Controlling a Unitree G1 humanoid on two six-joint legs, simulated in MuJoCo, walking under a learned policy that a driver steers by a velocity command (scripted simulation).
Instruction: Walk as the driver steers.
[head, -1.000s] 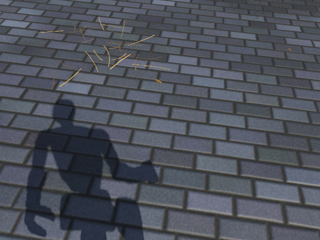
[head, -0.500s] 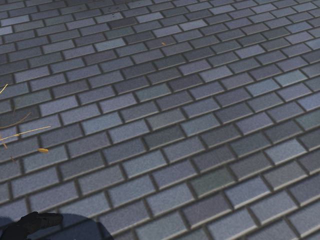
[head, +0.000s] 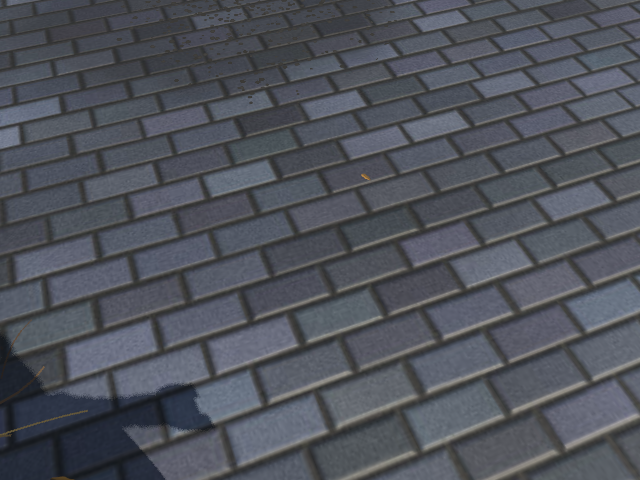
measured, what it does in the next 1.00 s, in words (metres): walks ahead, turning left: left foot, then right foot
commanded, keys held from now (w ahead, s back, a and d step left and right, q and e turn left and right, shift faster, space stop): w+q+shift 0.98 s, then q+shift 0.02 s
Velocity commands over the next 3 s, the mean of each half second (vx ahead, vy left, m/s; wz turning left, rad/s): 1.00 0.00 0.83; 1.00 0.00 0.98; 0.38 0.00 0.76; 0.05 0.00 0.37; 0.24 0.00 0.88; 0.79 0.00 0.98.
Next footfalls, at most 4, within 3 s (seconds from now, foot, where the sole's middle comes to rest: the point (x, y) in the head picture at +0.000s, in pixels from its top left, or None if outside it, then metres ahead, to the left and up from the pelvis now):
0.12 left None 0.32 0.08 -0.76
0.56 right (329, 344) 0.78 0.04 -0.76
1.02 left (159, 278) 0.95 0.48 -0.76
1.38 right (94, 203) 1.20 0.71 -0.76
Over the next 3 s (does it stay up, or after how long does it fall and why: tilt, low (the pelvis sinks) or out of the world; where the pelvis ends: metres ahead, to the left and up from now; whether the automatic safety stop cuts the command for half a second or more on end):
stays up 0.76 0.84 0.00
